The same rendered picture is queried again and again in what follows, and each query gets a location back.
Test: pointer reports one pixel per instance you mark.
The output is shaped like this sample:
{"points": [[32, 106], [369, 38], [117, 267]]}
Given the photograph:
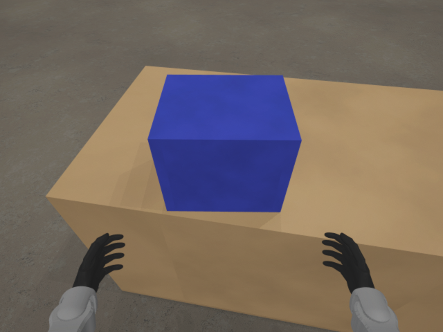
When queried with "left robot hand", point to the left robot hand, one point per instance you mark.
{"points": [[92, 271]]}

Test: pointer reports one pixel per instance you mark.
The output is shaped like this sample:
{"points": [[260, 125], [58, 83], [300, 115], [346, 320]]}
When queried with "robot right forearm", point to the robot right forearm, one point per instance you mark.
{"points": [[370, 312]]}

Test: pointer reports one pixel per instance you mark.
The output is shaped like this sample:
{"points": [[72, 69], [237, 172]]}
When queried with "robot left forearm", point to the robot left forearm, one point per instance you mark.
{"points": [[75, 312]]}

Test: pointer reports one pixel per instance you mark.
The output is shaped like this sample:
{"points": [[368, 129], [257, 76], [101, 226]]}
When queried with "right robot hand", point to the right robot hand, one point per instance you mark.
{"points": [[354, 268]]}

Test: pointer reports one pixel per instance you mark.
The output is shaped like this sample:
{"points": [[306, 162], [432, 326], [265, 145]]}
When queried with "carton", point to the carton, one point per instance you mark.
{"points": [[224, 143]]}

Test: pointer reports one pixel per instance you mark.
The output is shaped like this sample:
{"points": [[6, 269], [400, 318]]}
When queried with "pedestal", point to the pedestal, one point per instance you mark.
{"points": [[370, 165]]}

